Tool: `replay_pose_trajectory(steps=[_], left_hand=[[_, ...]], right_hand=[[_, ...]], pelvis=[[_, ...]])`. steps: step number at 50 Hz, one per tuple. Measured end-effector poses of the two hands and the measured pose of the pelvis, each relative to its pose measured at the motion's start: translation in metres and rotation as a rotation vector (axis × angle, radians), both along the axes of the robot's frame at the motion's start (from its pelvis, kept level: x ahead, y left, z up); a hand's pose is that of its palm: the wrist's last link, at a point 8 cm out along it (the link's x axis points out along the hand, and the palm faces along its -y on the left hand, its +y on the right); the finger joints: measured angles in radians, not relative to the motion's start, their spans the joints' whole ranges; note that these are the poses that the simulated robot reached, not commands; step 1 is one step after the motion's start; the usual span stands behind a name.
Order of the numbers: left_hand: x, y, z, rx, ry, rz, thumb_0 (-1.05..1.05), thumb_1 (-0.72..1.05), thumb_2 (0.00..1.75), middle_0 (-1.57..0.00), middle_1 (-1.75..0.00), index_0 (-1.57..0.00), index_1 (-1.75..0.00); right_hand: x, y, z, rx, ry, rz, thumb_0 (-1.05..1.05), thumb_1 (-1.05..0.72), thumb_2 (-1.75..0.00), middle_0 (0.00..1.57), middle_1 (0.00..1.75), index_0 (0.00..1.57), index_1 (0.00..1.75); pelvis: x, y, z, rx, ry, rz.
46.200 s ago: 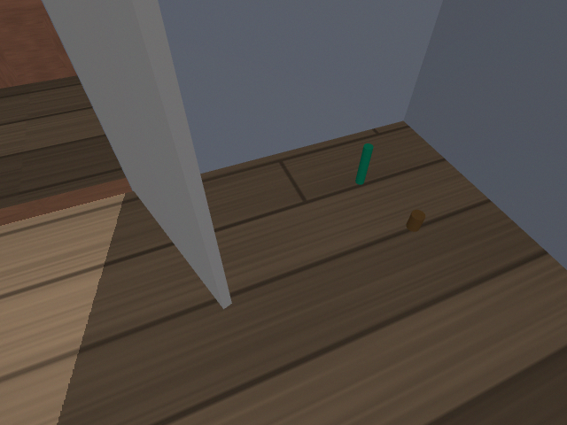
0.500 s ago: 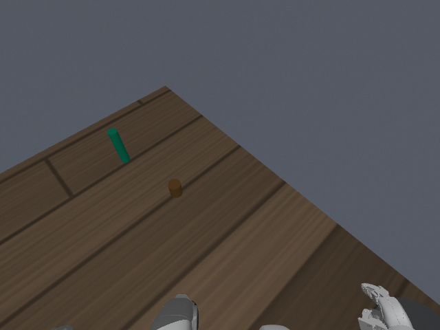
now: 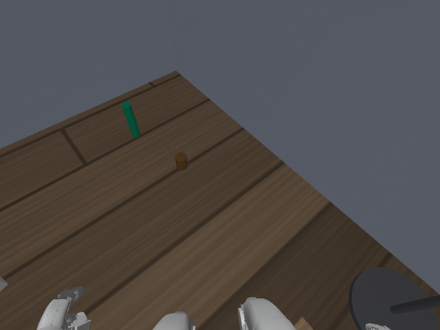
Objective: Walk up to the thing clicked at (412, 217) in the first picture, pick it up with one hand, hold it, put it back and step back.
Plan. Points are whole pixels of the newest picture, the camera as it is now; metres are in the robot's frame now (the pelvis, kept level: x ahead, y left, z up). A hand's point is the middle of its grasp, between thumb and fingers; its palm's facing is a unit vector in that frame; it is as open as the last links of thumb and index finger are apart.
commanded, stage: step back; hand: left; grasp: from above
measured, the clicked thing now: (181, 161) +0.95 +0.21 -0.72
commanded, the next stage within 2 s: stand in 1.36 s
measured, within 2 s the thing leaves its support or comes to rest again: neither
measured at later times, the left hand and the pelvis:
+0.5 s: hand out of the picture -0.09 +0.28 -0.14, palm faces +0.07 -0.90 -0.42, open 7.4 cm; pelvis -0.15 -0.01 +0.00, yaw +3 degrees
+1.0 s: hand out of the picture -0.09 +0.27 -0.15, palm faces +0.06 -0.93 -0.35, open 7.4 cm; pelvis -0.14 +0.00 +0.00, yaw +2 degrees
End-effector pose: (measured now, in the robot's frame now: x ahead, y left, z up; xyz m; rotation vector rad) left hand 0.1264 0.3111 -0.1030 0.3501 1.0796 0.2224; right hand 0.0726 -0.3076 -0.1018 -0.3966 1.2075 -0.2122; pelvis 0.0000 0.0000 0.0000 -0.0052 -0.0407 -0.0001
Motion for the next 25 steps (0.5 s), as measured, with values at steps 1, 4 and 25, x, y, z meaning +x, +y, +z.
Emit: replay_pose_trajectory(steps=[1, 4, 25], left_hand=[[-0.009, -0.002, 0.0, -0.001, 0.007, -0.004, 0.0, 0.91, 0.9, -0.2, -0.3, -0.2, -0.3], [-0.038, -0.009, -0.003, 0.006, 0.035, -0.019, 0.0, 0.9, 0.9, -0.21, -0.3, -0.2, -0.3], [-0.226, 0.01, 0.001, 0.041, 0.076, 0.102, 0.0, 0.9, 0.9, -0.21, -0.3, -0.21, -0.3]], right_hand=[[-0.001, -0.002, 0.001, -0.002, -0.017, 0.003, 0.01, -0.9, -0.89, 0.2, 0.3, 0.21, 0.3], [-0.005, -0.01, 0.0, -0.004, -0.075, 0.012, 0.01, -0.9, -0.89, 0.2, 0.3, 0.21, 0.3], [-0.158, -0.009, -0.014, 0.025, 0.059, 0.029, 0.01, -0.91, -0.9, 0.2, 0.3, 0.2, 0.3]], pelvis=[[-0.007, -0.001, 0.0, -0.004, 0.002, -0.007], [-0.029, -0.008, -0.003, -0.005, 0.007, -0.031], [-0.15, -0.006, -0.004, 0.035, -0.008, 0.053]])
